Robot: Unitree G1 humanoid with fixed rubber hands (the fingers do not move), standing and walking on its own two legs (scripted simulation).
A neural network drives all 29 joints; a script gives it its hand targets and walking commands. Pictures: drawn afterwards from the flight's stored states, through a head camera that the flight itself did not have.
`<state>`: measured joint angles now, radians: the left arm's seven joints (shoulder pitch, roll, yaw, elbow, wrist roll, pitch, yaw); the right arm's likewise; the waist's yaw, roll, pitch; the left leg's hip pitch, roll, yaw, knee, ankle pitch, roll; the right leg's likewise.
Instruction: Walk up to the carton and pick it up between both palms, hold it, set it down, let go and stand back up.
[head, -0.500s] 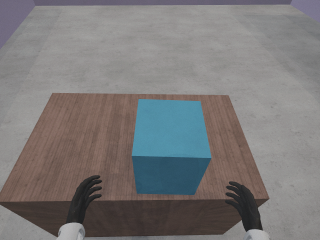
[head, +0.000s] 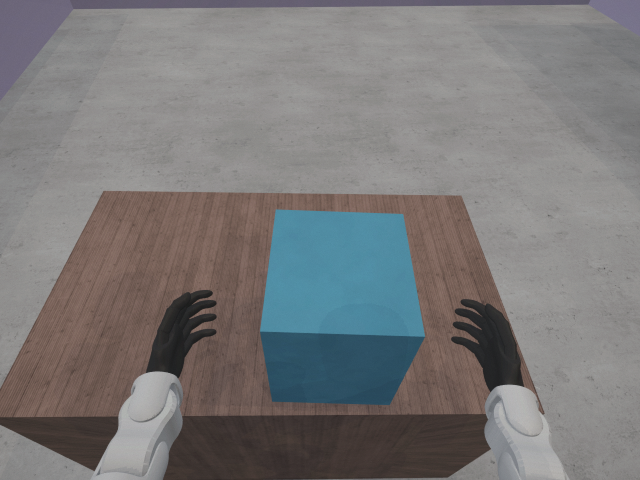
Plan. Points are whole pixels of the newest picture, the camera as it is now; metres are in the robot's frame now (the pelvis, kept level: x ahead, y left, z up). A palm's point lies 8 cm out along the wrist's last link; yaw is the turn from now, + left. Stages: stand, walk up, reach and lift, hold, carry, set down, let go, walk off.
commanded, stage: reach and lift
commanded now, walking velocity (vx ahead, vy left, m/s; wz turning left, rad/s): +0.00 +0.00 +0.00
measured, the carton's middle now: (335, 311) +0.38 -0.01 -0.08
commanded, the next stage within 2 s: none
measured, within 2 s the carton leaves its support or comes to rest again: neither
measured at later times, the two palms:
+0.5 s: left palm (180, 269) +0.34 +0.19 +0.09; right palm (499, 294) +0.32 -0.20 +0.08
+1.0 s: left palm (180, 218) +0.40 +0.20 +0.12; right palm (500, 239) +0.39 -0.22 +0.10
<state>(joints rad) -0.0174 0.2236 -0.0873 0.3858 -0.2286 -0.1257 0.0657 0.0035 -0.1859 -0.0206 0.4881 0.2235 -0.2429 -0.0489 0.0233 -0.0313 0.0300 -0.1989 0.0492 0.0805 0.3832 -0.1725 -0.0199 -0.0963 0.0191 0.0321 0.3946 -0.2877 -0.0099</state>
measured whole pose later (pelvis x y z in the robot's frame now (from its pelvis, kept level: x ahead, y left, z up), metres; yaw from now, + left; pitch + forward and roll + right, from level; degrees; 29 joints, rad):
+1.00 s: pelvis +0.00 +0.01 +0.00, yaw +0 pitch +4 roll +0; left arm -0.65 0.24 0.06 0.52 -0.16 0.31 0.05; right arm -0.61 -0.34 -0.02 0.66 0.34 0.13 -0.10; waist 0.00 -0.02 0.00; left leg -0.28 0.05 0.08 0.34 -0.13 -0.02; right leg -0.17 0.02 0.03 0.34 -0.24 0.00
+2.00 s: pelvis -0.05 +0.03 -0.05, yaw -1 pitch +27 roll -1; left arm -0.88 0.10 -0.06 1.35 -0.20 -0.43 0.13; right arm -0.83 -0.23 -0.02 1.28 0.28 -0.37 -0.03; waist 0.00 0.03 -0.28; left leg -1.01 0.06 0.08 0.77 -0.22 0.00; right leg -0.92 0.01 0.03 0.81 -0.35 0.03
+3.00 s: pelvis -0.02 +0.02 -0.03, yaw -1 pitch +23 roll -1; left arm -0.74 0.00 0.39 1.36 0.21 -0.57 0.17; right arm -0.75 -0.02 -0.38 1.31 -0.26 -0.50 -0.13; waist -0.05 0.05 -0.23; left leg -0.81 0.06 0.08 0.63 -0.21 0.00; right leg -0.70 0.02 0.03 0.62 -0.32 0.02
